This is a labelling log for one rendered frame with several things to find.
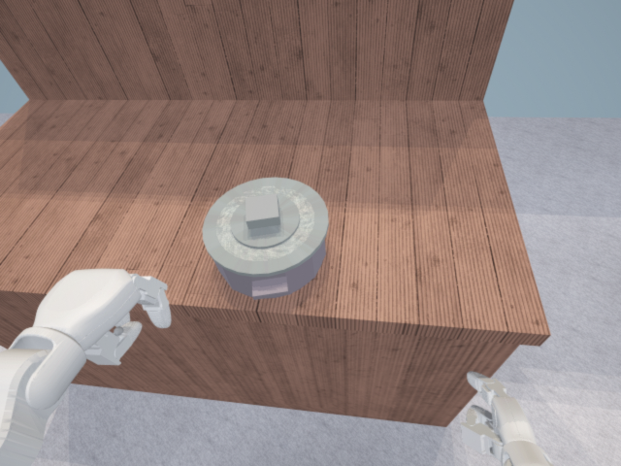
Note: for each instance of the lid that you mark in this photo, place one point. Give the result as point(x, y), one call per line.
point(272, 250)

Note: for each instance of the pot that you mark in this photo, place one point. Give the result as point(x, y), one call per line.
point(277, 285)

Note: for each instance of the knob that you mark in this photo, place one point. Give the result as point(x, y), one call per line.
point(262, 211)

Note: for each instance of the robot left hand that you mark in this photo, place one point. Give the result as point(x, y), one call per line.
point(87, 304)

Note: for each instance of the robot left forearm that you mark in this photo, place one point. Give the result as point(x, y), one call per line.
point(35, 372)

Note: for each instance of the robot right hand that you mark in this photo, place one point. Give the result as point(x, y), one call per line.
point(488, 432)

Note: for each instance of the robot right forearm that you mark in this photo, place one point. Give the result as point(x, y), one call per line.
point(524, 453)

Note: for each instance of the table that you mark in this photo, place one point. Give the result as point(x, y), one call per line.
point(142, 113)

